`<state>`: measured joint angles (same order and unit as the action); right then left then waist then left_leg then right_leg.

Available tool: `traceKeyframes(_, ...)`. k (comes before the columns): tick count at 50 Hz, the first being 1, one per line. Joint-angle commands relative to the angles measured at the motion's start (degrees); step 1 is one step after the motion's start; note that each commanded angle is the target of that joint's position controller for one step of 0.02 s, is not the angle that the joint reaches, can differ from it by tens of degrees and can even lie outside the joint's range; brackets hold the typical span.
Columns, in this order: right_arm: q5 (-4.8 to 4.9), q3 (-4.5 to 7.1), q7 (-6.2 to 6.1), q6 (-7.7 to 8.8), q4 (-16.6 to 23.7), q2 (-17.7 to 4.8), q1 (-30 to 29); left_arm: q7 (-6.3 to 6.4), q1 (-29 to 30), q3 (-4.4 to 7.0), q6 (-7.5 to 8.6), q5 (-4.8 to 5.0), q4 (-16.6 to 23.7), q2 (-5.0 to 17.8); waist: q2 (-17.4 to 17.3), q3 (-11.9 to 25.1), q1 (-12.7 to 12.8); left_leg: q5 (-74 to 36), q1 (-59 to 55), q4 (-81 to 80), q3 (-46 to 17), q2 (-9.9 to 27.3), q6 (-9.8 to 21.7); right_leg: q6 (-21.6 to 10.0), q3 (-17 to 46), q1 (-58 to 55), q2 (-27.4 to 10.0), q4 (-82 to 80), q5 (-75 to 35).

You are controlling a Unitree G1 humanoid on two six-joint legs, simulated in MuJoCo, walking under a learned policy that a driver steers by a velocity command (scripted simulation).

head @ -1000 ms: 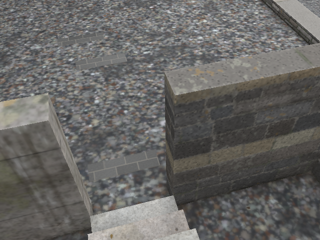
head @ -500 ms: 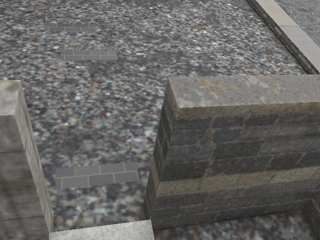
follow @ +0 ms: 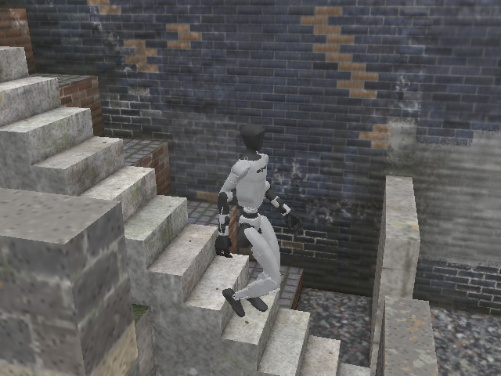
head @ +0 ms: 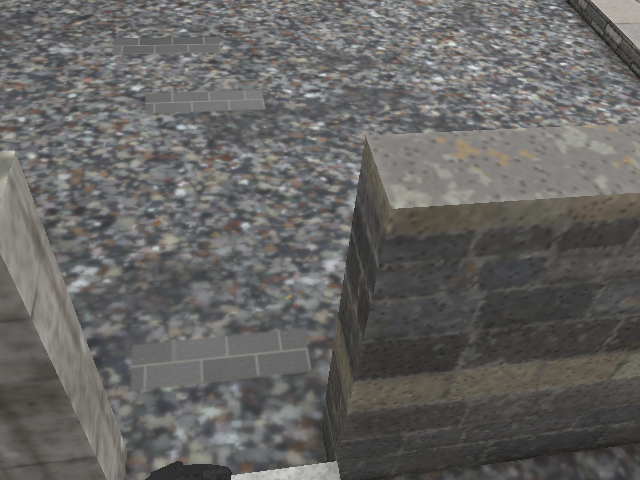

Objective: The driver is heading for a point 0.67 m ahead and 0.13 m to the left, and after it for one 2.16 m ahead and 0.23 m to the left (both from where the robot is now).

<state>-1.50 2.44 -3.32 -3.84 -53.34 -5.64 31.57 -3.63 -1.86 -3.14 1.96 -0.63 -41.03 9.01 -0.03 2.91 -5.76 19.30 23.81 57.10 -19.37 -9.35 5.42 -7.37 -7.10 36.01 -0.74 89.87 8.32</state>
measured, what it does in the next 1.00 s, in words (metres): goes down, turning left: left foot 0.37 m lower, then right foot 0.21 m lower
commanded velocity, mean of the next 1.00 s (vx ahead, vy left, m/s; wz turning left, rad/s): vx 0.50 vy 0.00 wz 0.54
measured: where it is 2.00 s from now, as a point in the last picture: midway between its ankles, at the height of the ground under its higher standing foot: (235, 441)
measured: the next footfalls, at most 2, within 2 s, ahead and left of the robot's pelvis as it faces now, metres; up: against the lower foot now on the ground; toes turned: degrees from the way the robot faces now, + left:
left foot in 0.26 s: +0.22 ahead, +0.07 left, -0.37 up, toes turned -4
right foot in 0.62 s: +0.47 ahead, -0.06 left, -0.57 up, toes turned +22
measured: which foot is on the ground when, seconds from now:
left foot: up 0.00-0.24, down 0.26-0.64, up 0.66-1.00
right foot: down 0.00-0.22, up 0.24-0.60, down 0.62-1.00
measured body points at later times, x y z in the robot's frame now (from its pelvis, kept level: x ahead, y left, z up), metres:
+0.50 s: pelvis +0.28 +0.01 -0.25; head +0.27 +0.04 +0.20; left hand +0.43 +0.24 -0.36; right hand +0.20 -0.20 -0.39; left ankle +0.18 +0.07 -0.94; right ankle +0.49 -0.14 -0.92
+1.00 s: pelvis +0.50 +0.03 -0.47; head +0.48 +0.06 -0.02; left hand +0.34 +0.14 -0.64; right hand +0.74 -0.06 -0.57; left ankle +0.63 +0.34 -1.04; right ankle +0.44 -0.08 -1.14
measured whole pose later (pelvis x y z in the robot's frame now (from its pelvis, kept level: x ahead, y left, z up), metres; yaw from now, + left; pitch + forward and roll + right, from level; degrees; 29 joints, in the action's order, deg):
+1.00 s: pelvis +0.50 +0.03 -0.47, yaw +31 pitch +2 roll -5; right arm -6.6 -3.7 5.5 2.5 -40.7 -12.0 13.6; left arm -0.5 -29.6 -3.9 12.2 -5.3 -60.0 7.4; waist -0.1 2.2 6.8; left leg -27.6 66.7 68.0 -9.4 9.7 -1.3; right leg -4.9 -11.7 14.2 5.1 51.3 39.0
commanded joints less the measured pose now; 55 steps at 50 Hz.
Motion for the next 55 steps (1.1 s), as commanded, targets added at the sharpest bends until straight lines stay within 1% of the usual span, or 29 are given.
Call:
traceKeyframes(1, -14.5, -7.5, -1.39, 8.63, 22.05, 10.4, -41.44, 4.02, -37.05, 3.1, 5.8, -12.39, -2.61, 11.69, -5.2, -18.39, 26.16, -8.91, 69.08, 8.09, -8.34, -1.59, 1.76, -11.16, 52.61, -34.96, -18.36, -41.67, 39.33)
traceKeyframes(2, -11.63, -7.29, -1.33, 9.55, 18.56, 5.68, -42.13, 3.81, -29.22, 0.6, 6.46, -7.58, -0.69, 4.75, 3.19, -21.65, 24.29, -21.66, 63.22, -6.57, -8.2, 5.72, 2.15, -10.16, 45.26, -28.15, -18.1, -40.64, 46.9)
traceKeyframes(3, -15.29, -7.65, -2.16, 9.81, 13.9, 5.02, -29.54, 3.25, -8.76, 1.88, 5.86, -6.8, 6.45, 4.78, 7.09, -20.74, 14.65, -25.13, 28.39, -12.67, 3.06, 8.3, 0.56, -4.15, 28.55, 4.7, -13.96, -34.6, 54.49)
traceKeyframes(5, -14.71, -4.21, -3.54, 13.12, 3.39, -4.44, 2.22, 4.61, 4.78, 2.9, 4.72, -4.58, 15.82, 2.94, 7.1, -2.56, -1.31, -44.11, -26.44, -8.35, 17.08, 8.41, -9.02, 9.51, -0.09, 29.02, -0.31, -16.41, 41.85)
traceKeyframes(6, -12.69, -3.62, 0.07, 13.02, -0.08, -4.96, 5.51, 5.51, -2.48, 1.7, 6.78, -9.16, 15.84, 3.12, -5.43, -6.59, -0.54, -73.28, -33.32, -12.5, 24.98, 9.7, -10.46, 12.41, -6.93, 34.99, -0.12, -18.44, 51.0)
traceKeyframes(9, -16.93, -2.51, 9.79, 9.56, -1.51, -9.01, 10.12, 9.94, -14.77, 0.72, 5.44, -1.54, 10.24, 8.43, -0.76, -16.05, -3.33, -64.3, -32.56, -45.09, 22.91, 16.94, -2.97, 18.17, 5.23, 8.64, 10.29, -9.21, 50.09)
traceKeyframes(10, -17.0, -1.53, 11.77, 9.3, -5.89, -10.15, 13.44, 9.07, -18.83, 1.2, 5.43, -2.09, 7.88, 9.94, -6.26, -16.78, -0.88, -64.66, -33.55, -52.34, 21.51, 16.61, -1.29, 16.83, 10.05, 0.08, 11.38, -0.93, 49.4)
traceKeyframes(13, -13.7, 0.4, 10.86, 7.25, -7.28, -12.33, 20.87, 0.41, -5.74, 2.94, 2.95, -4.91, 8.2, 13.1, -12.72, -3.32, -9.8, -54.85, -52.23, -45.63, 12.34, 19.07, 4.6, 7.78, 20.07, 1.77, 11.64, 26.59, 29.88)
traceKeyframes(15, -6.9, 1.47, 8.44, 5.81, 5.52, -23.44, 3.55, -3.75, -26.58, 1.86, 3.97, -6.15, 7.48, 4.45, -6.97, 14.0, 5.85, -99.36, -72.56, -13.3, -11.89, 27.26, 24.61, 11.81, 23.33, 28.67, 12.49, 28.49, 27.25)
traceKeyframes(17, -6.19, 2.04, 8.42, 5.7, 6.24, -20.73, -3.48, -3.65, -18.08, 1.52, 4.57, -0.91, 10.3, 8.01, -10.07, -5.03, -0.61, -44.79, -48.49, -21.17, -36.46, 35.64, 27.35, 15.27, 31.26, 51.58, -0.79, 16.36, 26.51)
traceKeyframes(19, -8.3, -3.24, 7.32, 8.71, 2.9, -2.72, -4.72, 1.75, -11.63, 1.14, 3.49, -6.07, 4.38, 11.36, 8.29, -9.93, 2.05, -29.92, -23.59, -22.12, -20.85, 22.78, 18.14, 12.49, 27.7, 43.29, -6.86, -8.24, 13.94)
traceKeyframes(21, -5.51, -2.92, 5.72, 11.37, 0.2, -5.95, -0.7, 0.01, -14.57, -1.08, 1.63, -8.82, 0.13, 3.33, 1.4, -8.16, 4.45, -14.37, 15.64, -22.76, -7.44, 7.7, 13.8, 11.62, 15.49, 1.21, -4.48, -21.54, -16.64)
traceKeyframes(22, 12.94, -1.04, 3.89, 9.82, -2.27, -14.07, -2.62, 3.24, -17.85, 6.4, 1.65, 8.24, -0.44, 18.41, 2.83, -12.5, 13.29, -32.87, 29.82, -22.88, -6.15, 3.5, 12.62, 13.64, 6.88, -23.69, 2.87, -36.0, -27.96)
traceKeyframes(23, 12.69, -2.05, 2.93, 9.51, -2.05, -11.92, -1.13, 3.93, -19.95, 7.11, 2.63, 11.65, -3.31, 19.07, -3.31, -6.65, 10.06, -31.15, 25.86, -18.55, -5.77, 1.98, 9.52, 13.87, 10.84, -28.38, 2.4, -37.86, -40.31)
traceKeyframes(26, 9.19, -3.37, 0.82, 7.49, 1.72, -8.85, -9.19, 4.03, -17.47, 9.58, -0.59, 4.31, -1.25, 13.22, -5.96, -1.63, 9.12, -19.7, 20.33, -3.67, 0.17, -0.5, 5.1, 12.71, 7.05, -37.94, 6.56, -51.41, -49.59)
traceKeyframes(30, 6.09, -6.58, -2.7, 4.49, 7.93, -1.32, -8.91, 0.31, -22.42, 10.95, 0.05, 3.2, -5.41, 9.86, -4.93, -7.82, 8.92, -24.96, 7.58, 20.5, 3.43, -1.32, 3.48, 6.03, 13.91, -33.14, -1.77, -78.5, -33.61)
traceKeyframes(31, -2.71, -5.36, 4.15, 4.96, 9.4, -12.12, -3.61, -3.35, -33.16, 6.65, 3.67, -14.3, -15.4, 8.49, 18.8, -21.39, 10.56, -1.12, 17.3, 38.5, -4.21, 0.98, -0.42, -3.53, 12.55, -41.33, -8.6, -96.89, -26.75)
traceKeyframes(32, -4.69, -3.93, 9.08, 3.71, 10.07, -12.0, -5.52, -4.75, -47.02, 7.52, 4.87, -14.87, -21.55, 5.03, 14.9, -13.92, 14.54, 24.19, 32.82, 58.7, 0.34, -4.74, 1.63, -7.66, 11.64, -56.35, -11.93, -70.22, -37.88)
traceKeyframes(33, -0.23, -2.7, 11.56, 3.81, 11.21, -5.59, 10.29, -6.33, -44.52, 8.32, 6.21, -10.84, -17.51, 13.96, 18.16, 4.8, 3.82, 29.0, 50.59, 72.74, 3.98, -6.0, 1.61, -20.05, 21.23, -71.0, -19.97, -36.11, -75.23)
traceKeyframes(34, 0.53, -3.09, 12.01, 4.0, 11.14, -5.7, 14.61, -5.49, -39.85, 9.64, 6.68, -9.95, -14.57, 17.18, 13.15, 12.91, 5.58, 29.23, 59.49, 78.7, 4.47, -3.35, -1.49, -26.2, 33.8, -72.72, -26.53, -42.66, -66.79)
traceKeyframes(36, -4.18, -5.7, 9.46, 4.7, 15.21, -3.53, -2.68, -0.97, -22.92, 6.34, 6.76, -7.6, -10.46, 10.05, 1.88, -8.07, 5.4, 2.64, 76.07, 72.0, 2.14, 12.49, -6.41, -15.48, 45.04, -45.95, -27.68, -61.84, 8.82)
traceKeyframes(39, -3.49, -5.62, 10.06, 5.51, 15.67, -5.05, -4.07, 3.81, -20.33, 2.54, 11.22, -7.19, -15.76, 3.08, -0.61, -19.1, 1.25, -29.13, 58.56, 48.67, 8.69, 19.45, -5.82, -4.46, 31.45, -5.09, -13.52, -67.07, 16.35)
traceKeyframes(43, -3.51, -4.24, 12.4, 5.38, 18.47, -10.95, -15.35, 4.94, -17.67, 2.41, 15.15, -6.18, -16.73, 12.41, -3.34, -9.81, 4.62, -41.66, 44.1, 34.06, 9.09, 19.79, -5.99, -4.38, 21.31, 1.13, -10.1, -65.75, 12.0)
traceKeyframes(46, -4.57, -4.66, 8.76, 6.66, 17.54, -11.17, -19.54, 5.48, -33.08, 0.98, 12.33, -5.43, -21.0, 8.64, -3.36, -9.98, 12.2, -42.35, 66.46, 17.16, 5.15, 19.2, -6.8, -4.51, 26.24, -31.37, -14.49, -56.91, 2.78)
traceKeyframes(50, -6.52, -4.79, 8.43, 7.96, 17.05, -11.28, -24.9, 2.02, -30.3, 0.33, 9.23, -3.24, -15.12, 5.33, -2.16, -6.31, 11.87, -53.91, 35.69, 1.96, 16.94, 17.95, -6.67, -4.86, 14.45, -12.99, -5.7, -49.54, 7.8)
traceKeyframes(51, -6.84, -7.52, 9.13, 6.32, 16.58, -3.31, -22.7, 0.87, -31.89, 0.0, 8.36, -3.73, -17.02, 5.1, 4.07, -4.23, 10.4, -50.73, 20.3, 13.42, 21.26, 14.94, -5.61, -9.47, 13.6, -2.29, -4.03, -48.07, 6.47)
traceKeyframes(52, 4.15, -5.08, 4.69, 5.92, 14.86, -1.93, -29.48, 2.1, -39.41, 3.86, 6.66, -0.02, -22.37, 10.14, -12.64, -6.39, 13.86, -42.33, 24.41, 7.31, 27.38, 12.31, -3.46, -6.08, 21.67, -16.15, -10.73, -50.31, 7.69)
traceKeyframes(53, 12.14, -4.44, 2.15, 6.65, 16.95, -4.47, -32.37, -1.28, -29.85, 4.82, 1.41, 5.06, -21.34, 10.86, -6.41, -10.55, 11.57, -30.74, 23.75, -6.62, 21.83, 11.44, -4.61, -6.39, 25.66, -20.61, -5.01, -46.84, -18.75)
traceKeyframes(55, 10.26, -1.09, 4.88, 9.02, 12.36, -13.36, -27.69, -1.17, -28.19, 3.97, -2.07, 5.66, -18.52, 8.21, 2.02, -6.17, 11.59, -41.53, -0.79, -30.36, 18.06, 11.2, -5.19, -4.83, 18.52, -17.99, -6.14, -40.51, -13.78)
